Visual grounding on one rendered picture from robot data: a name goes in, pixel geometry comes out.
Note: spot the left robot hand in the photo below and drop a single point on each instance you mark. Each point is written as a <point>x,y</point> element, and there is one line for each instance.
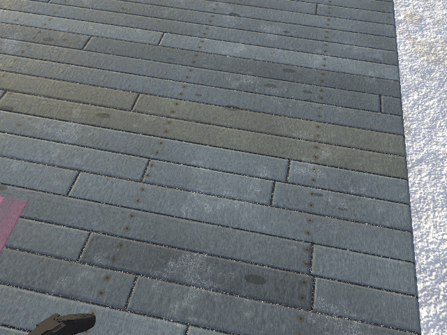
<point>70,324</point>

